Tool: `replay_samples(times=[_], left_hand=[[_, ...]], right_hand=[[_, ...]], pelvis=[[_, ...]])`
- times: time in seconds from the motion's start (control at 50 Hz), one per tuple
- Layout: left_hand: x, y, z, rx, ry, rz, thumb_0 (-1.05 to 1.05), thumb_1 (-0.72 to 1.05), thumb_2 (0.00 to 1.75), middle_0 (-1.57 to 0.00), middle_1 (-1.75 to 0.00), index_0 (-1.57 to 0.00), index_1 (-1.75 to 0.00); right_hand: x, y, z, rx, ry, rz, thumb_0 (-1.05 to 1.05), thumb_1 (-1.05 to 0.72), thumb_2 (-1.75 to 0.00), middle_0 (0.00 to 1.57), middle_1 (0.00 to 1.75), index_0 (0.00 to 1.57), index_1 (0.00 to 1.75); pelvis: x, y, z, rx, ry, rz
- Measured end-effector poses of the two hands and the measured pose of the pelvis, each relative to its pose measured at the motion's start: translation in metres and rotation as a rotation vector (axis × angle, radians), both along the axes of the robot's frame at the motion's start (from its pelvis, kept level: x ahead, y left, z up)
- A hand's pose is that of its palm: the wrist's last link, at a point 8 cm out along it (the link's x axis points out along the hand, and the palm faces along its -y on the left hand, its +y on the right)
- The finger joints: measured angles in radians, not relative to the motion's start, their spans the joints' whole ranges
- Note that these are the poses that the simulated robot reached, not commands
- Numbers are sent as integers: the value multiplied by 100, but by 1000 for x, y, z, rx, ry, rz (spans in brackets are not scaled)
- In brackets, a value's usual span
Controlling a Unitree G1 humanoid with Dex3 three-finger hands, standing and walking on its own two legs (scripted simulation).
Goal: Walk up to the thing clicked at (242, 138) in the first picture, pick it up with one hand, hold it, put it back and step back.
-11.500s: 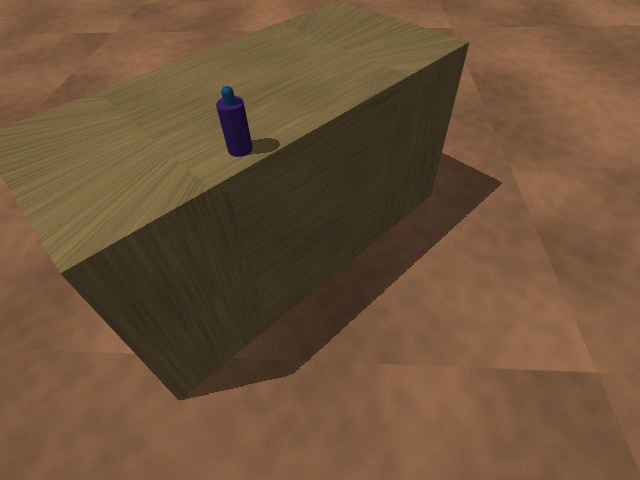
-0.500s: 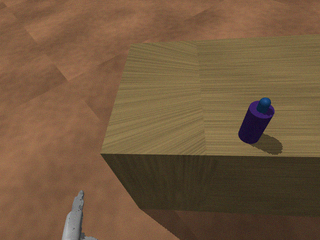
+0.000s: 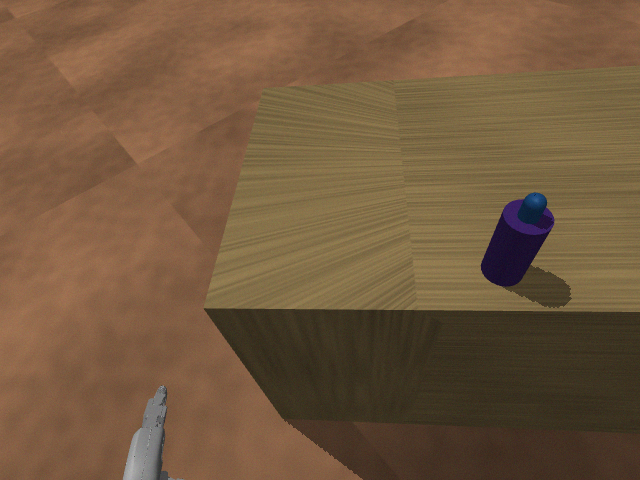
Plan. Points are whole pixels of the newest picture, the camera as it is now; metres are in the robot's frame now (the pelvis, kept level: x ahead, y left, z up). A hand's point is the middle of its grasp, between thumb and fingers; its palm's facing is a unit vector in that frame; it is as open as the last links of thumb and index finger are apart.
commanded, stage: go down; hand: right
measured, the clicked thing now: (517, 237) +0.42 -0.22 +0.04
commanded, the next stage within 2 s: approach in 0.06 s
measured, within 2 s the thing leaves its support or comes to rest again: neither
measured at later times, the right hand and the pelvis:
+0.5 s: hand out of the picture +0.36 -0.34 +0.06, palm faces +0.13 +0.99 +0.01, open 17.7 cm; pelvis -0.01 +0.00 -0.02, yaw +0 degrees
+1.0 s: hand (538, 243) +0.41 -0.24 +0.04, palm faces +0.16 +0.99 +0.03, open 17.7 cm; pelvis -0.03 -0.01 -0.04, yaw +3 degrees
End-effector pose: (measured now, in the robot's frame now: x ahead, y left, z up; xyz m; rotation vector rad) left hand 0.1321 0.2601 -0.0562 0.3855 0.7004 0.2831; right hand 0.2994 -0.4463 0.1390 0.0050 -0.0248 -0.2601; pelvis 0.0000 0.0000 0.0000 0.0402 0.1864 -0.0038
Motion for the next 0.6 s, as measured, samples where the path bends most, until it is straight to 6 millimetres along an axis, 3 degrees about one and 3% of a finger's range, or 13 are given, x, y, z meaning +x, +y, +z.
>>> replay_samples(times=[0.14, 0.3, 0.38, 0.5, 0.6], left_hand=[[9, -8, -2, -27, -24, -12, -1, -54, 6, -6, -6, -6, -5], [11, -7, 14, -23, -99, -30, -1, -54, 6, -7, -5, -6, -5], [-2, -3, 4, -7, -34, -26, -1, -54, 5, -7, -5, -6, -5], [-8, -6, -21, -15, 30, -20, -1, -54, 5, -7, -6, -6, -5], [-2, 0, 0, 10, -67, 1, -2, -52, 4, -7, -6, -7, -5]], right_hand=[[1, -2, 11, -24, 43, 22, -2, 58, -8, 3, 7, 4, 6], [1, 8, -13, 33, 66, 39, -2, 59, -7, 2, 6, 4, 6], [8, 16, -32, 26, 74, 44, -2, 60, -7, 2, 6, 4, 5], [36, 53, -76, 21, 102, 130, -2, 60, -7, 2, 6, 3, 5], [58, 93, -107, 99, 94, 156, -2, 60, -7, 2, 6, 3, 5]], pelvis=[[-2, -2, 1, 1, 1, 0], [-1, -1, 0, -7, 5, -1], [-4, 0, -4, -6, 21, 0], [-14, -3, -18, 1, 77, 7], [-14, -5, -21, 0, 82, 24]])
